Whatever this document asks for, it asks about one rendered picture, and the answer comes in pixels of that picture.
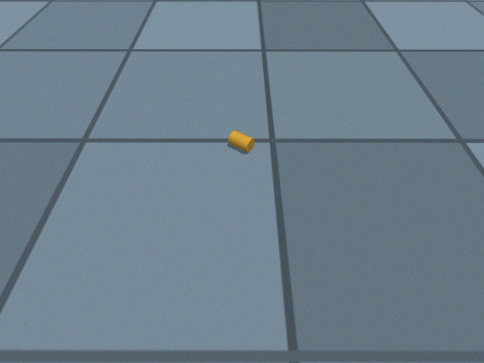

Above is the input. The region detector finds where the can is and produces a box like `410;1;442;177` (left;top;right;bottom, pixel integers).
228;130;255;152

